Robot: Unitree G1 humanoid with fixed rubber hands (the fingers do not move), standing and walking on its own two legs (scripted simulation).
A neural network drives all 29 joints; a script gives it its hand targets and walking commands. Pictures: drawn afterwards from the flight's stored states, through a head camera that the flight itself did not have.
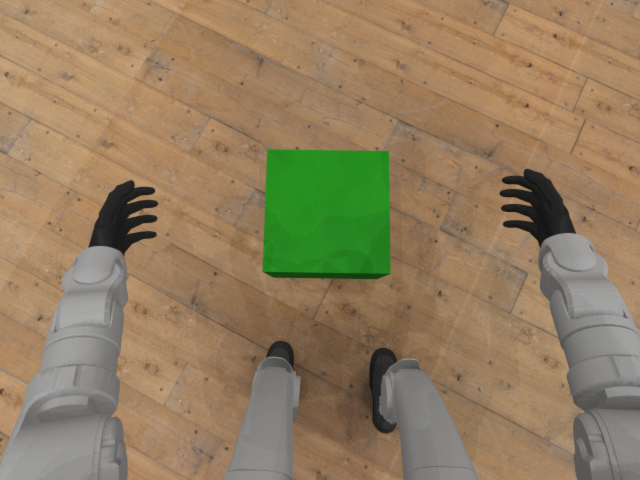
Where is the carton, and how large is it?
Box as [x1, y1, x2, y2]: [262, 149, 390, 278]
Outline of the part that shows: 267,149 262,271 274,277 378,278 390,273 388,151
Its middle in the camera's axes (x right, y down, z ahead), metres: +0.02 -0.05 +0.98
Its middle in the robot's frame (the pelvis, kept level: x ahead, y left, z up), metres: +0.51 +0.01 -0.60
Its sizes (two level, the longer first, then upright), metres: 0.284 0.282 0.210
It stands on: the floor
